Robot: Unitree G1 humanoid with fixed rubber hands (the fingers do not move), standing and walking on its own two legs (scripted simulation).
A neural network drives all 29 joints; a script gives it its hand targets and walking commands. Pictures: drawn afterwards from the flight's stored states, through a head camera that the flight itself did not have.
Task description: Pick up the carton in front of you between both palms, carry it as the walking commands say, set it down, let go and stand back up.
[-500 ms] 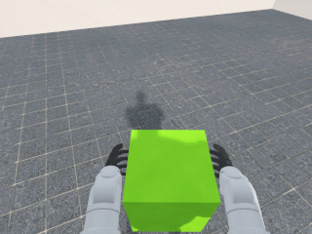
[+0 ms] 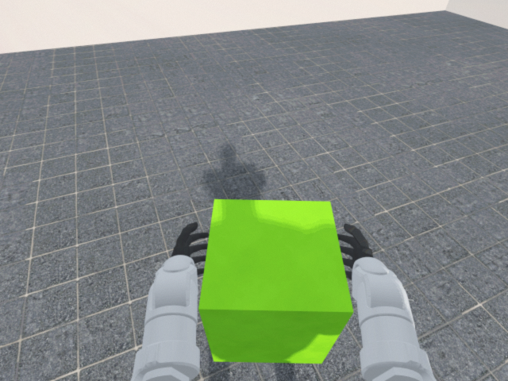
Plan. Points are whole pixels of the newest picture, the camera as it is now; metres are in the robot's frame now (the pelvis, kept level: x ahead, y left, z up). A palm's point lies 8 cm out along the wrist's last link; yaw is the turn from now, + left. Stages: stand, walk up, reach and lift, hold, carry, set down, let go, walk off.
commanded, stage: set down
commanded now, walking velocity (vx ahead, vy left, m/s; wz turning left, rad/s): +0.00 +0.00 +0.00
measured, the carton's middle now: (269, 284) +0.32 +0.01 -0.04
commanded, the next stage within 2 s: none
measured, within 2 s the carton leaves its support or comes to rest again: neither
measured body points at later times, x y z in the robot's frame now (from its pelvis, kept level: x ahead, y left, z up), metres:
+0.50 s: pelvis -0.03 -0.03 -0.08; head +0.21 +0.01 +0.30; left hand +0.37 +0.17 -0.18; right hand +0.39 -0.13 -0.17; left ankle +0.06 +0.11 -0.74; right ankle -0.01 -0.16 -0.74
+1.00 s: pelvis -0.06 -0.01 -0.22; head +0.22 +0.04 +0.13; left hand +0.41 +0.19 -0.32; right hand +0.45 -0.11 -0.31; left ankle +0.06 +0.11 -0.74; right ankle -0.01 -0.15 -0.74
